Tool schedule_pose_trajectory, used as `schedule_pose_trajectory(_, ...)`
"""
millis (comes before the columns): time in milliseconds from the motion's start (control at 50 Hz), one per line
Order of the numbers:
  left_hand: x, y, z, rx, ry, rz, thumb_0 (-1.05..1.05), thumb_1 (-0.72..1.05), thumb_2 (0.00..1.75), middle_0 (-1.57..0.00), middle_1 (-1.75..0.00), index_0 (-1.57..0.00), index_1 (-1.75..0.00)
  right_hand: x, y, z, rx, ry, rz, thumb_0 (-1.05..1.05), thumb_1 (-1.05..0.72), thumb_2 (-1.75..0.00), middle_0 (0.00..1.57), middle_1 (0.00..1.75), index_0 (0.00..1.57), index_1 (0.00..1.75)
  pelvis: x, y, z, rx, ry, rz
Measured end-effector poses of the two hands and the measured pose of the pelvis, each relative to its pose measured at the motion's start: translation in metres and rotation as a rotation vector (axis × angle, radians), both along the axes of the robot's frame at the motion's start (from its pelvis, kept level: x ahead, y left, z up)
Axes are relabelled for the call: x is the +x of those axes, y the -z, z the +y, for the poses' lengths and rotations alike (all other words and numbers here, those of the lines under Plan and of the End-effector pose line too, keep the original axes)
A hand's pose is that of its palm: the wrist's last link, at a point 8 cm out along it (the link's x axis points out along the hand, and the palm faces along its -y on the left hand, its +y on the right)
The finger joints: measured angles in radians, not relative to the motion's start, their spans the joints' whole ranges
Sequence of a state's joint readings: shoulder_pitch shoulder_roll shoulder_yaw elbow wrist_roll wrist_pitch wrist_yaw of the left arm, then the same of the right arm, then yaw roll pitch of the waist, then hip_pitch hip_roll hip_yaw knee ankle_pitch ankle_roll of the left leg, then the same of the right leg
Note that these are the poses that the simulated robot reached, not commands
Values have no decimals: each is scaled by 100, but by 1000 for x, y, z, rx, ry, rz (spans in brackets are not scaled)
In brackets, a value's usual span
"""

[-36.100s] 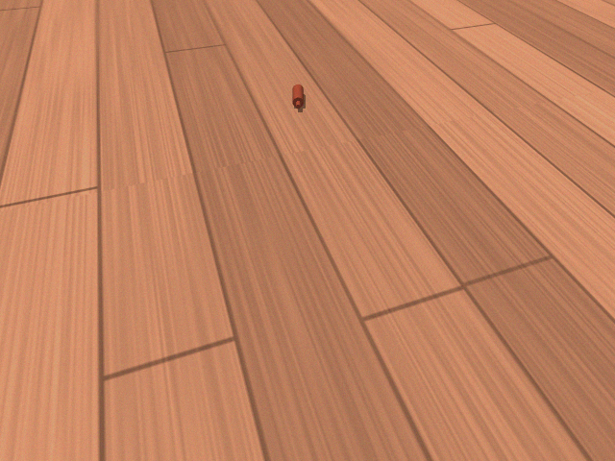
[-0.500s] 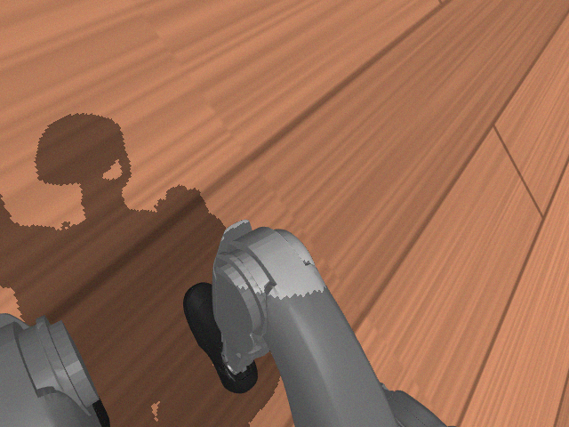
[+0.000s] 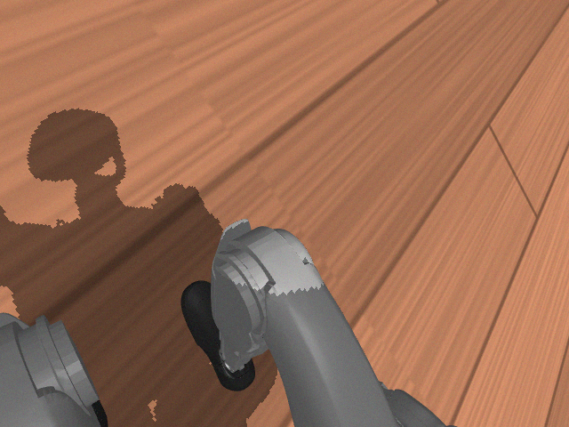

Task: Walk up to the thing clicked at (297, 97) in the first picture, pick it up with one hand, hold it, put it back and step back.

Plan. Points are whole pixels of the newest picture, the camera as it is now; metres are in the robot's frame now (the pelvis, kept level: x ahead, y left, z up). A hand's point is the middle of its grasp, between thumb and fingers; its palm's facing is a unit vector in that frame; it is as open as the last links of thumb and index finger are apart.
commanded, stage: open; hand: left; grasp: from above
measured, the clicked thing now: out of the picture +0.49 +0.28 -0.28
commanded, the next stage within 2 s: withdraw in 0.34 s
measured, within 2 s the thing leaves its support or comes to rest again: neither
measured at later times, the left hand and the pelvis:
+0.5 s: hand out of the picture +0.47 +0.29 -0.25, palm faces -0.46 -0.11 -0.88, open 13.0 cm; pelvis +0.00 +0.00 +0.00, yaw +0 degrees
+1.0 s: hand out of the picture +0.46 +0.32 -0.07, palm faces -0.43 -0.09 -0.90, open 13.1 cm; pelvis +0.00 -0.01 +0.06, yaw +7 degrees
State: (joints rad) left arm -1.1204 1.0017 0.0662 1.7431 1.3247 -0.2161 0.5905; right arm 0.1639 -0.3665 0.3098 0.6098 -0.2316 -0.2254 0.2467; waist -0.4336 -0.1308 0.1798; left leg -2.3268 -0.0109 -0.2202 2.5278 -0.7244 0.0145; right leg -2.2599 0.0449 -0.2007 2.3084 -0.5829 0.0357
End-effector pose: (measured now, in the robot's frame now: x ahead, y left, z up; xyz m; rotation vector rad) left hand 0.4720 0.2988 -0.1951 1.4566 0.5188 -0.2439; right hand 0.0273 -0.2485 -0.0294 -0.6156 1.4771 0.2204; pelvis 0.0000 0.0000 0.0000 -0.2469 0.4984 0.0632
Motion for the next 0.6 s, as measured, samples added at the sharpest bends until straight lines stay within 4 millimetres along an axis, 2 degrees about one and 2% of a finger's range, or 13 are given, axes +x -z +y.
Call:
schedule_pose_trajectory(500,2,2,-2,-1,4,-7,0,-33,89,-23,-87,-22,-87,-4,-3,-1,-3,-3,4,0,-90,-90,20,30,20,30,-3,-2,0,-1,2,-7)
schedule_pose_trajectory(600,7,-9,2,2,-5,-63,0,-34,88,-23,-86,-23,-86,-6,-5,-1,-5,11,14,0,-91,-90,20,30,20,30,-1,-3,-1,1,2,10)
